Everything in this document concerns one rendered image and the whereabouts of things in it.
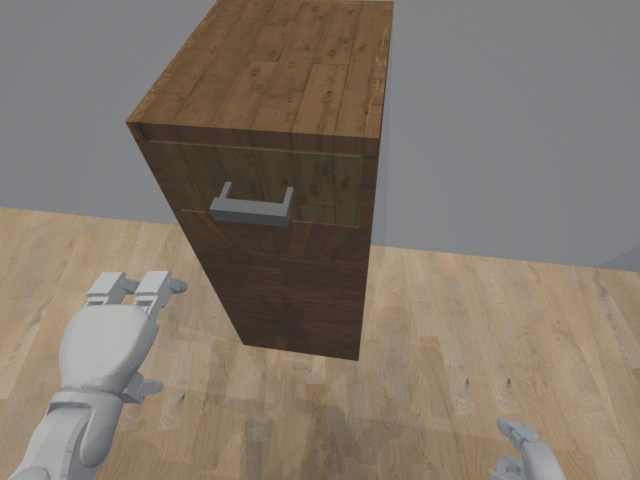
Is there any left robot hand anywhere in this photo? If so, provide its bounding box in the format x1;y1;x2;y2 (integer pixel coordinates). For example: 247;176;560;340
59;271;188;404

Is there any drawer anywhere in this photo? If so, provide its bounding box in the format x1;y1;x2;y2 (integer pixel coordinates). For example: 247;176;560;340
150;140;363;226

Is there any cabinet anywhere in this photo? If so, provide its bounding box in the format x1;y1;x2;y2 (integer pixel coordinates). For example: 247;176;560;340
125;0;394;361

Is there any handle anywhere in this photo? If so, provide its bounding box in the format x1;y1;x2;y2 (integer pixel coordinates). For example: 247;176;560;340
209;182;294;227

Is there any right robot hand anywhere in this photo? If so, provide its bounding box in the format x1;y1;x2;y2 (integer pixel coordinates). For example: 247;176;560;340
490;417;566;480

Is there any left robot forearm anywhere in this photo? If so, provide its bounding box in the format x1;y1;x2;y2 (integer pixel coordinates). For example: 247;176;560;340
7;388;123;480

